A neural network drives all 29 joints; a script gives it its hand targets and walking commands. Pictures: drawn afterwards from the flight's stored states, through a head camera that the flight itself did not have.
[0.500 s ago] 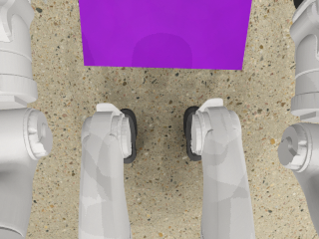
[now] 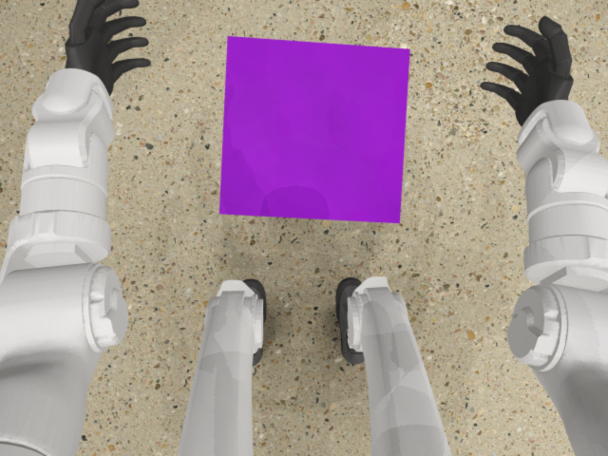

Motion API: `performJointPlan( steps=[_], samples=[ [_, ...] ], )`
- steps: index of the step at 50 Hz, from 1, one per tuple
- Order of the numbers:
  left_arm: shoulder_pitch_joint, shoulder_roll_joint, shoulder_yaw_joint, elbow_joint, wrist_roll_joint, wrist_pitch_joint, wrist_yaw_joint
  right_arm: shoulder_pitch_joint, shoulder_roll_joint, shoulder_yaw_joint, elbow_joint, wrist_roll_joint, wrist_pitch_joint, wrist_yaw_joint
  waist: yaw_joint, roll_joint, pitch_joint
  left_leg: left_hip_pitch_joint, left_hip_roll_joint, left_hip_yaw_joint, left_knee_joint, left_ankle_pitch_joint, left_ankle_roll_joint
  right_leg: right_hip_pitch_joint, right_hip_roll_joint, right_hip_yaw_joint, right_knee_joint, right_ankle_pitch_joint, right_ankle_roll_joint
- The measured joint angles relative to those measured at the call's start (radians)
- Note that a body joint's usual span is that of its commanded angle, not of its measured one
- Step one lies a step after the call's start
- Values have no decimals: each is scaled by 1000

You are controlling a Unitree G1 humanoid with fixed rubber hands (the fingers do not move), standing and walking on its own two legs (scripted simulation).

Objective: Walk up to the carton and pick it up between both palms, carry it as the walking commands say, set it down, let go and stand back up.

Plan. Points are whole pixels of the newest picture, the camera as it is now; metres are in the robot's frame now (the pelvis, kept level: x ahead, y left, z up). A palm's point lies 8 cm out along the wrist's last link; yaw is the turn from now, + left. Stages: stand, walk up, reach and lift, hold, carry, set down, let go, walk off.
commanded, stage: set down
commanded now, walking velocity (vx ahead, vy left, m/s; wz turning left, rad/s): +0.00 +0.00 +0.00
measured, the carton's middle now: (309, 148) +0.50 -0.02 -0.43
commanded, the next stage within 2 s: let go in 0.34 s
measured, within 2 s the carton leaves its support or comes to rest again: neither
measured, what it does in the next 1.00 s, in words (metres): rises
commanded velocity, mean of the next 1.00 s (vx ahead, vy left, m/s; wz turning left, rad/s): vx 0.00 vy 0.00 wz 0.00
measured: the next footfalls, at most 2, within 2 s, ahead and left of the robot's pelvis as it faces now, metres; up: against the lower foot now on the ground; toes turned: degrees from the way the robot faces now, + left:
none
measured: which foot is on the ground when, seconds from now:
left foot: down 0.00-1.00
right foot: down 0.00-1.00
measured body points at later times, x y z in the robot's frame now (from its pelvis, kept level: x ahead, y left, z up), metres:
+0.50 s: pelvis +0.03 +0.00 +0.09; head +0.32 +0.00 +0.44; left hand +0.51 +0.22 -0.02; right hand +0.48 -0.26 -0.02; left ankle +0.08 +0.12 -0.54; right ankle +0.07 -0.13 -0.54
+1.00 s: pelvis +0.08 -0.01 +0.18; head +0.22 +0.00 +0.61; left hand +0.34 +0.23 +0.08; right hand +0.30 -0.25 +0.09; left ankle +0.08 +0.12 -0.54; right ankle +0.07 -0.13 -0.54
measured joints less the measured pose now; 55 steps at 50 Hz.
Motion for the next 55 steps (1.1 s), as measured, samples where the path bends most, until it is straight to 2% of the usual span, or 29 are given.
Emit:
performJointPlan(
  steps=[11,18,23,28,35,47,55],
  samples=[
    [117,-68,50,-32,31,-37,-6,103,6,-4,-6,-17,-48,44,12,8,-60,194,6,19,-263,68,11,186,-2,20,-260,73,7],
    [113,-88,78,24,65,-55,-10,93,22,-19,63,-60,-68,49,13,14,-60,271,7,15,-379,118,7,263,-4,17,-374,122,3],
    [154,-119,85,-9,115,-61,11,134,37,-6,31,-104,-75,56,14,11,-48,311,9,8,-431,140,0,303,-4,10,-424,142,-3],
    [329,-166,46,-117,147,-73,44,288,43,52,-56,-132,-79,68,24,5,-36,405,8,2,-501,156,-5,394,-7,4,-484,151,-12],
    [628,-207,-31,-254,121,-108,51,594,62,127,-175,-98,-114,73,34,-4,-8,625,10,-12,-607,165,-11,615,-9,-10,-584,153,-23],
    [963,-221,-112,-280,92,-190,40,986,112,228,-271,-80,-192,49,28,-11,16,1039,15,-7,-761,155,-4,1031,-9,-6,-745,148,-22],
    [1202,-224,-156,-334,75,-223,38,1209,142,275,-323,-89,-214,24,46,-5,72,1374,15,4,-912,172,4,1366,-13,5,-903,171,-15]
  ],
)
